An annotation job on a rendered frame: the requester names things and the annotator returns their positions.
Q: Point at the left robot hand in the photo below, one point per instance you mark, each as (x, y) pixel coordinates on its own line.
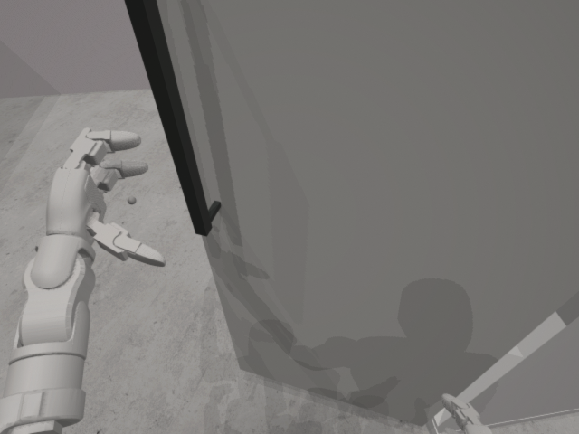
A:
(78, 187)

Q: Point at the right robot hand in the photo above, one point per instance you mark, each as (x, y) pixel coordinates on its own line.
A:
(466, 417)

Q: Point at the handle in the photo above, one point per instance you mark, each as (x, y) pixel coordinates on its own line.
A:
(147, 25)

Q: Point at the fridge door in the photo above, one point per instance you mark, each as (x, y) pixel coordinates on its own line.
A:
(399, 184)

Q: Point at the robot left forearm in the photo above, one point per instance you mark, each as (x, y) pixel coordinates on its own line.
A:
(43, 385)

